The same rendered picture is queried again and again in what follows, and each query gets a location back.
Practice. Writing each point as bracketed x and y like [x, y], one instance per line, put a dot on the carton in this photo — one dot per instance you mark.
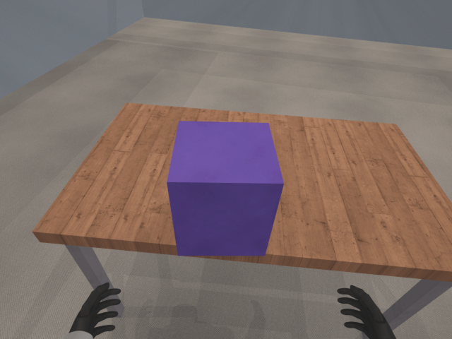
[224, 187]

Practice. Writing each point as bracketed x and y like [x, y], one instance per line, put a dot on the right robot hand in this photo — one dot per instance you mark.
[374, 325]

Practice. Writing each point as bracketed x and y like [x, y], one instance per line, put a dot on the table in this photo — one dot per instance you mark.
[356, 198]

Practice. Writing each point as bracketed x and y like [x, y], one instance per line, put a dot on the left robot hand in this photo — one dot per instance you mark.
[88, 318]

